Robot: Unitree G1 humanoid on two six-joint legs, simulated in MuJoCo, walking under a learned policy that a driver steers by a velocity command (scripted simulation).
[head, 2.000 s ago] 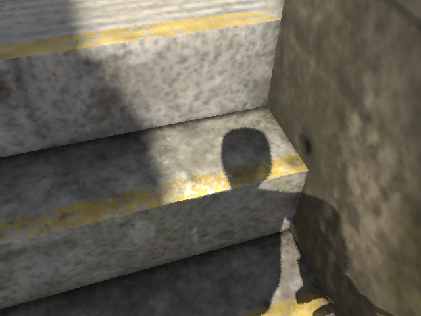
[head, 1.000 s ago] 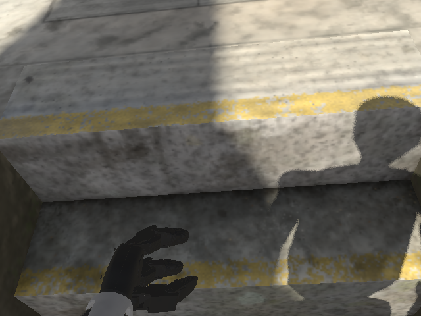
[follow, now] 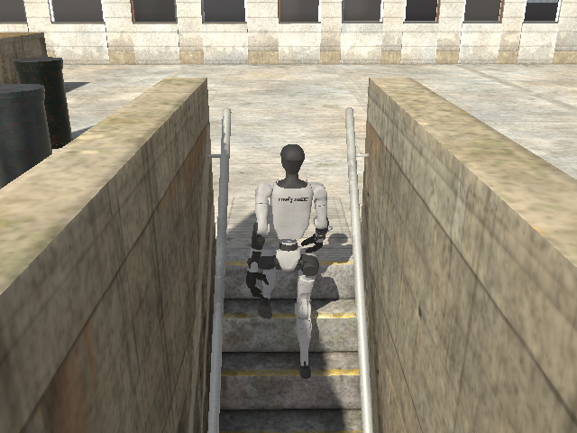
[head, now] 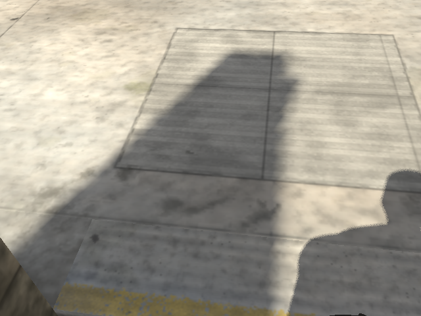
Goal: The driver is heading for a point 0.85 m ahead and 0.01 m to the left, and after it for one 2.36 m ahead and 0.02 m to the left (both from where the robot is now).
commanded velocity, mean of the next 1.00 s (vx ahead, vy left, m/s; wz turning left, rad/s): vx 0.49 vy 0.00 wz -0.19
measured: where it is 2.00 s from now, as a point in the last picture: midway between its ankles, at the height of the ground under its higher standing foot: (281, 165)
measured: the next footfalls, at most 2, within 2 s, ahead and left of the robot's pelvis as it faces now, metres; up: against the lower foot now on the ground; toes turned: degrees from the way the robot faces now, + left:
left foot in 0.22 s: +0.23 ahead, +0.17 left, +0.24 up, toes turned -1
right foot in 0.52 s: +0.20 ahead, -0.16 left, +0.23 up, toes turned -6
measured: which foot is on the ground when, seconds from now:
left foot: up 0.00-0.20, down 0.22-0.48, up 0.50-0.92, down 0.94-1.00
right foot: down 0.00-0.18, up 0.20-0.50, down 0.52-0.98, up 1.00-1.00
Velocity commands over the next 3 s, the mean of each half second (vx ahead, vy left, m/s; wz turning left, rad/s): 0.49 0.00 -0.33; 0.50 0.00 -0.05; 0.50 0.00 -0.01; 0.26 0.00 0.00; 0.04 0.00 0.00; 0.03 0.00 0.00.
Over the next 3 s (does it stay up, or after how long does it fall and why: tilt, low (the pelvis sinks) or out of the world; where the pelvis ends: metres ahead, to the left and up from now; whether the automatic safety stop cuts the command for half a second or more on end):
stays up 0.81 -0.02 0.46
